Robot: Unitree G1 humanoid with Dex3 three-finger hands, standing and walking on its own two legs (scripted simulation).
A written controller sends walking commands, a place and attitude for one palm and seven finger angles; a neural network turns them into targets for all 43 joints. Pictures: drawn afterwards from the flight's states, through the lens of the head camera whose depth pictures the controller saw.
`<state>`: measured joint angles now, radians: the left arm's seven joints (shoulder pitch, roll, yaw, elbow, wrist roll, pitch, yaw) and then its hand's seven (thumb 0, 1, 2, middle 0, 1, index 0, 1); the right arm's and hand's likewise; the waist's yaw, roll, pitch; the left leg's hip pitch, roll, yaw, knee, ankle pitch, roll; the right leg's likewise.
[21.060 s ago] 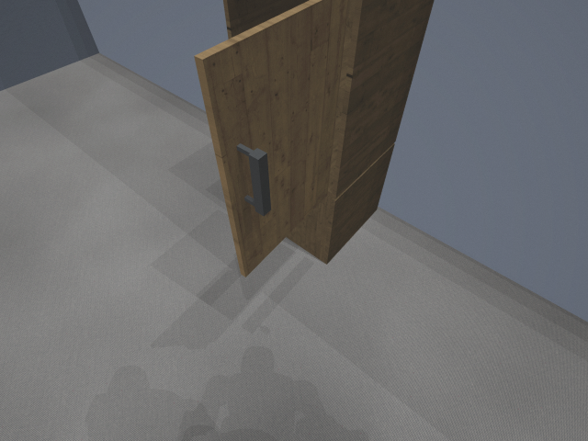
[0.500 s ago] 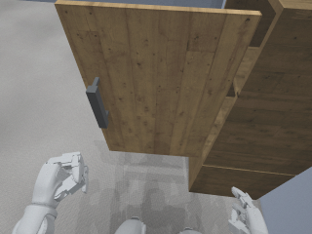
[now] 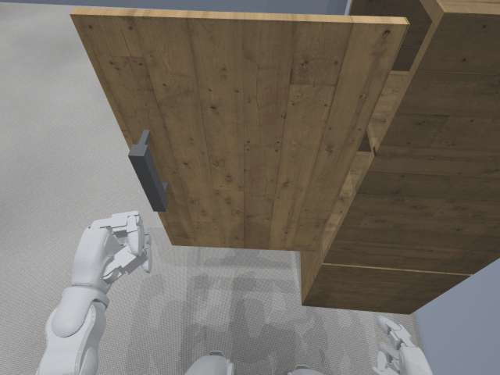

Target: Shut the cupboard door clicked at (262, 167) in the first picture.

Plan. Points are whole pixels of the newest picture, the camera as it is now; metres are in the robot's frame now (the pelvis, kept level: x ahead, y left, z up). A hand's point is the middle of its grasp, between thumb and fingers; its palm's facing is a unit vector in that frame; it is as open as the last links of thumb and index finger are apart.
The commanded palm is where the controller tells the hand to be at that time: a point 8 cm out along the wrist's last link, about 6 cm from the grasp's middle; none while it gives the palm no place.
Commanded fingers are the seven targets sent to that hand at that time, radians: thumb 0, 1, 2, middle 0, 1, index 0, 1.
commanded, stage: bring the fist close to the handle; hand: left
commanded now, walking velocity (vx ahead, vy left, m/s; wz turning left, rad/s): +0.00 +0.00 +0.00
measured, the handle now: (153, 172) +0.43 +0.20 +0.06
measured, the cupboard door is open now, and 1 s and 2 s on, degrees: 92 92 72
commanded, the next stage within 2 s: push the door shut along its arc in 0.80 s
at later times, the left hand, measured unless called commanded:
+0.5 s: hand (164, 218) +0.34 +0.16 +0.07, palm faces +0.00 -1.00 -0.02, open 3.1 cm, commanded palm +0.30 +0.22 +0.07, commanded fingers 0.00 0.90 0.90 -1.30 -1.50 -1.30 -1.50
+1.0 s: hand (164, 217) +0.34 +0.16 +0.06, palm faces -0.04 -1.00 -0.03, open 3.1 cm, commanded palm +0.32 +0.22 +0.07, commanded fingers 0.00 0.90 0.90 -1.30 -1.50 -1.30 -1.50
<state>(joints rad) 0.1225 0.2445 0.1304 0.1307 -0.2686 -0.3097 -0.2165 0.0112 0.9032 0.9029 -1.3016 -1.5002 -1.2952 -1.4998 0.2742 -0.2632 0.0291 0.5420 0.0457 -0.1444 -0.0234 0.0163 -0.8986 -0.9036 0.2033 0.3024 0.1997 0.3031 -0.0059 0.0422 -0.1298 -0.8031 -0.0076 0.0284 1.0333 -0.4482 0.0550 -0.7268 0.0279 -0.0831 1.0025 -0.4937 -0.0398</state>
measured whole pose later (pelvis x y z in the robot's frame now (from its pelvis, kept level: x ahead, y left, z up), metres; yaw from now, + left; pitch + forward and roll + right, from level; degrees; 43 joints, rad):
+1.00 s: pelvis +0.00 +0.00 +0.00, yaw -1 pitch +13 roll -1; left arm -0.17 0.24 0.14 0.44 -0.22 -0.35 -0.19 0.01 0.90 0.90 -1.30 -1.50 -1.30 -1.50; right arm 0.25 -0.26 0.02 0.59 0.05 -0.09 -0.02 0.01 -0.90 -0.90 0.20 0.30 0.20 0.30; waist -0.02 0.03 -0.12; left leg -0.80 -0.01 0.04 0.99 -0.42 0.05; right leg -0.73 0.03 -0.07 0.98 -0.47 -0.04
